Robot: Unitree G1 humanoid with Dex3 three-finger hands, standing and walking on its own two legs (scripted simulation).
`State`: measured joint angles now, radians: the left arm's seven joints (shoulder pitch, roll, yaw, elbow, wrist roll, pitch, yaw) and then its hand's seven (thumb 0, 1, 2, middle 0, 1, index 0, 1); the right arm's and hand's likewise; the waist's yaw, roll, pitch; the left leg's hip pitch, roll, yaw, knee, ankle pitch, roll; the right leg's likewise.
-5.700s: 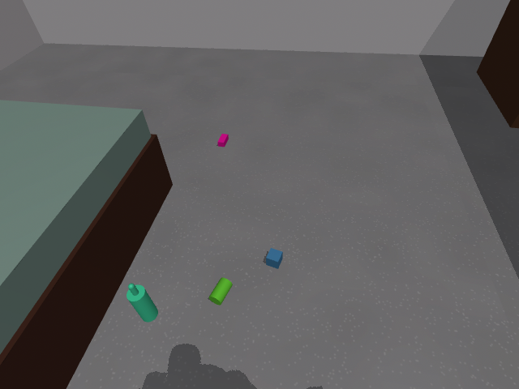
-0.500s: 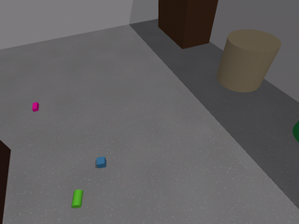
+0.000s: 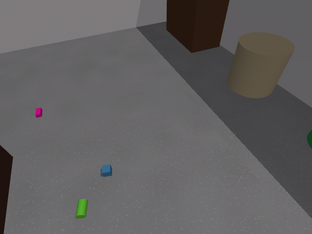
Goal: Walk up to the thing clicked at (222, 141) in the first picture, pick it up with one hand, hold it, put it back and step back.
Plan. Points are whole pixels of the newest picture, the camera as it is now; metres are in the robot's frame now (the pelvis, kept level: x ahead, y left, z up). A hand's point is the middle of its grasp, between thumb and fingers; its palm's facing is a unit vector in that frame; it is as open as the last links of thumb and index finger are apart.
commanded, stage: walk up
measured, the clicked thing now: (38, 112) +1.34 +1.15 -0.76
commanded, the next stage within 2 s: none
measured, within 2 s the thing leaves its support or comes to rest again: neither
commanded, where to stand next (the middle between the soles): +1.05 -0.06 m, yaw -1 degrees
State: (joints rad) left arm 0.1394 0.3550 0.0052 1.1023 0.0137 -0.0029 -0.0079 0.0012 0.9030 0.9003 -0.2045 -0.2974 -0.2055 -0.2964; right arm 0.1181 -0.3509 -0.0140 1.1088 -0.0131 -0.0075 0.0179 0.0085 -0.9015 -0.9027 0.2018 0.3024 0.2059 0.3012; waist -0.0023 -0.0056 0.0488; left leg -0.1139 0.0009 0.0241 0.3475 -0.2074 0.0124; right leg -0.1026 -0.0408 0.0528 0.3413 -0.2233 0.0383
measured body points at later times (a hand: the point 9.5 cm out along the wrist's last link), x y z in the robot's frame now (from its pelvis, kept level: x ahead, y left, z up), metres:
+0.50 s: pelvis +0.12 -0.09 +0.00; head +0.11 -0.12 +0.44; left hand +0.15 +0.24 -0.10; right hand +0.19 -0.41 -0.14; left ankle +0.18 +0.05 -0.68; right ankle +0.12 -0.19 -0.75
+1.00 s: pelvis +0.38 -0.05 -0.01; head +0.40 -0.03 +0.44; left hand +0.45 +0.27 -0.13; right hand +0.46 -0.36 -0.11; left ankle +0.37 +0.06 -0.75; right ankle +0.39 -0.21 -0.68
